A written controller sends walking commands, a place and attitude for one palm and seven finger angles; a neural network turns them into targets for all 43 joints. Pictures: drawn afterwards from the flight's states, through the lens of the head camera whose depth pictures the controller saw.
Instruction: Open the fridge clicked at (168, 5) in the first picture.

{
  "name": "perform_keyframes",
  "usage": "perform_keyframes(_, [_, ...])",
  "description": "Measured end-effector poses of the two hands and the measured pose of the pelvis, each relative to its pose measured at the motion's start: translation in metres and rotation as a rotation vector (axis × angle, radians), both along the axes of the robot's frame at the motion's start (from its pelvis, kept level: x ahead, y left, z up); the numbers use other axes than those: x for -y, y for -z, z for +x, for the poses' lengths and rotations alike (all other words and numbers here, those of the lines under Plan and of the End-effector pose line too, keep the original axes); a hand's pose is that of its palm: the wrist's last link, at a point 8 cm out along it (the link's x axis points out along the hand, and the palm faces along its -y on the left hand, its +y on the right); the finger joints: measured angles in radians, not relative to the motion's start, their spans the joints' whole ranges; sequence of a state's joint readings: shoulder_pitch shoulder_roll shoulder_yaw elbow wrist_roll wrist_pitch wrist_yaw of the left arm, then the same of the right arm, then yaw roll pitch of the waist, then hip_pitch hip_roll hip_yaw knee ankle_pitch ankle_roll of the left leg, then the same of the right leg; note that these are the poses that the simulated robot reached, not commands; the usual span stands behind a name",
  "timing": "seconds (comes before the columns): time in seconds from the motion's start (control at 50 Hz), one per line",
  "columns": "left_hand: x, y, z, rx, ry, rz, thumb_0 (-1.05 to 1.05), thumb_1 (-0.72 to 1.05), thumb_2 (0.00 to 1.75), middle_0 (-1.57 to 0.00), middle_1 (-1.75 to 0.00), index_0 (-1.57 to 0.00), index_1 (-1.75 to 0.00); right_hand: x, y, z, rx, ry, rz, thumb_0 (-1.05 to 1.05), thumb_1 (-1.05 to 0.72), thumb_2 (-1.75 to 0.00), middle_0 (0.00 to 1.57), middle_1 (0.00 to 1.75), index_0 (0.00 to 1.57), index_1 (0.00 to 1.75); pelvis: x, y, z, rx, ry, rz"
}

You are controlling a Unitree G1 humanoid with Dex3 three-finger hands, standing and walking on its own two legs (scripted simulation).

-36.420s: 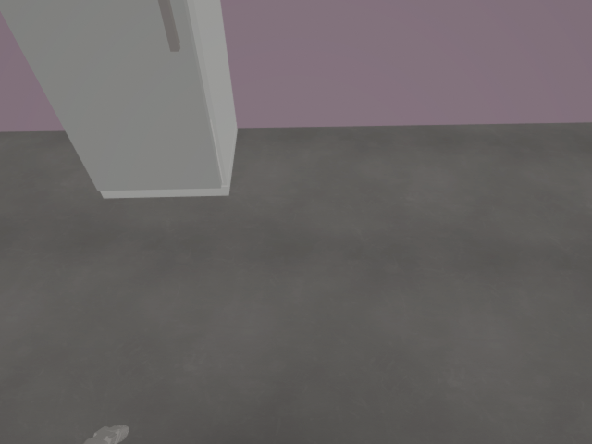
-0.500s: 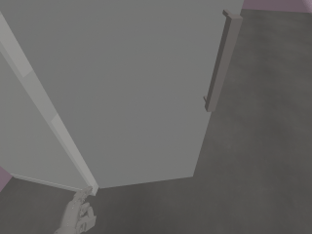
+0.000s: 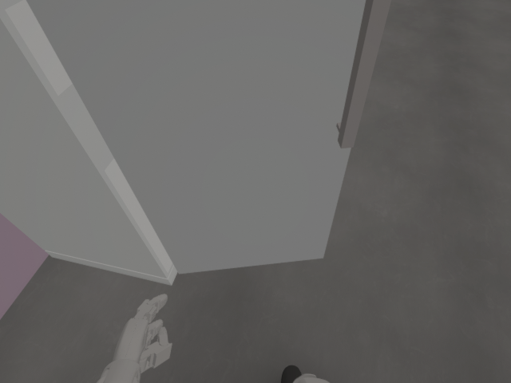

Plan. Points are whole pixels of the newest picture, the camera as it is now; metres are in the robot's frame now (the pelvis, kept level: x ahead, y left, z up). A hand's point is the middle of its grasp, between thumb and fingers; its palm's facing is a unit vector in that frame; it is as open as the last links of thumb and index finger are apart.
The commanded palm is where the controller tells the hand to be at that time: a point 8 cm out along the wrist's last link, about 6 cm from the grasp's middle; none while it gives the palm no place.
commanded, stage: step back with the hand held close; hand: right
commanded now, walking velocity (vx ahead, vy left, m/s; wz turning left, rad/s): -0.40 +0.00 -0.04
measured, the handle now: (355, 74) +0.62 -0.20 +0.16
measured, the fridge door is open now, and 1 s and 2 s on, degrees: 70 70 70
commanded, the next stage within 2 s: stop stepping back and stand still in 0.10 s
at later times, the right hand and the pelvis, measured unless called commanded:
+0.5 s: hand out of the picture +0.04 -0.28 +0.19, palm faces +0.52 +0.75 -0.41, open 7.4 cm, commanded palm +0.01 -0.30 +0.19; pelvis -0.12 +0.00 +0.01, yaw -2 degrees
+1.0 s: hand out of the picture +0.03 -0.32 +0.17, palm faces +0.55 +0.69 -0.47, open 7.4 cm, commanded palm none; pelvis -0.14 -0.03 -0.01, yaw -6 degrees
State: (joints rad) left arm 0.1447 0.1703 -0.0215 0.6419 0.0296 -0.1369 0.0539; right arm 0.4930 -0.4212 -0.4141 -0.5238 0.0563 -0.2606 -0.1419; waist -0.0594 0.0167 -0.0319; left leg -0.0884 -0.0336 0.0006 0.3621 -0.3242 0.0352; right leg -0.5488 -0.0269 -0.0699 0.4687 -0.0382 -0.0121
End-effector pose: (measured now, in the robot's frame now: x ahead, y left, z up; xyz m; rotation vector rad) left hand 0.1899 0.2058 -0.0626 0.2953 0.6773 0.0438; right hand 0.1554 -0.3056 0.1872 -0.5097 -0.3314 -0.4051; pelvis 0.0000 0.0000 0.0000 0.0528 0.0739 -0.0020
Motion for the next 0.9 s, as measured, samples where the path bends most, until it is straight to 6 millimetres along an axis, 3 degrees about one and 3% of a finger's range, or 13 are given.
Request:
perform_keyframes(0.1, [-0.008,-0.002,-0.026,-0.011,-0.091,0.024,0.01,0.9,0.9,-0.21,-0.3,-0.21,-0.3,-0.005,-0.001,0.006,0.021,-0.098,-0.009,0.02,-0.89,-0.9,0.22,0.3,0.21,0.3,0.006,0.001,-0.006,0.032,-0.009,-0.007])
perform_keyframes(0.2, [-0.016,-0.021,-0.061,0.024,-0.11,0.04,0.02,0.9,0.9,-0.21,-0.3,-0.21,-0.3,-0.001,-0.01,-0.002,0.014,-0.132,-0.01,0.02,-0.89,-0.9,0.22,0.3,0.21,0.3,0.006,-0.007,-0.038,0.07,-0.012,0.0])
perform_keyframes(0.32, [-0.029,-0.032,-0.11,0.047,-0.14,0.033,0.01,0.9,0.9,-0.21,-0.3,-0.21,-0.3,-0.005,-0.015,-0.062,-0.076,-0.104,-0.044,0.02,-0.89,-0.9,0.22,0.3,0.21,0.3,0.001,-0.015,-0.07,0.073,0.003,0.017])
perform_keyframes(0.42, [-0.041,-0.012,-0.142,-0.007,-0.102,0.049,0.01,0.9,0.9,-0.21,-0.3,-0.21,-0.3,-0.006,-0.016,-0.129,-0.104,0.007,-0.084,0.02,-0.89,-0.9,0.22,0.3,0.22,0.3,-0.005,-0.007,-0.104,0.066,0.017,-0.049])
perform_keyframes(0.5, [-0.043,-0.003,-0.17,-0.099,-0.106,0.057,0.01,0.9,0.9,-0.21,-0.3,-0.21,-0.3,0.007,-0.013,-0.159,-0.034,0.11,0.01,0.02,-0.88,-0.9,0.22,0.3,0.22,0.3,-0.005,-0.014,-0.117,0.062,0.033,-0.073])
perform_keyframes(0.6, [-0.038,-0.004,-0.187,-0.063,-0.1,0.072,0.02,0.9,0.9,-0.21,-0.3,-0.21,-0.3,0.025,0.009,-0.162,-0.013,0.201,0.14,0.01,-0.89,-0.9,0.21,0.3,0.21,0.3,0.004,-0.015,-0.131,0.052,0.068,-0.084])
perform_keyframes(0.7, [-0.021,-0.001,-0.193,-0.005,-0.104,0.083,0.02,0.9,0.9,-0.21,-0.3,-0.21,-0.3,0.027,0.019,-0.164,-0.031,0.116,0.116,0.02,-0.89,-0.9,0.21,0.3,0.21,0.3,0.024,-0.002,-0.148,0.056,0.089,-0.065])
perform_keyframes(0.82, [0.012,0.0,-0.204,-0.003,-0.089,-0.021,0.02,0.9,0.9,-0.2,-0.3,-0.2,-0.3,0.036,-0.015,-0.173,-0.004,0.085,-0.056,0.02,-0.89,-0.9,0.22,0.3,0.21,0.3,0.024,-0.008,-0.148,0.079,0.092,-0.059])
perform_keyframes(0.9, [0.022,0.018,-0.201,-0.048,-0.044,-0.065,0.01,0.9,0.9,-0.21,-0.3,-0.21,-0.3,0.04,-0.028,-0.177,0.019,0.131,-0.128,0.02,-0.89,-0.9,0.22,0.3,0.21,0.3,0.022,-0.002,-0.144,0.087,0.094,-0.046])
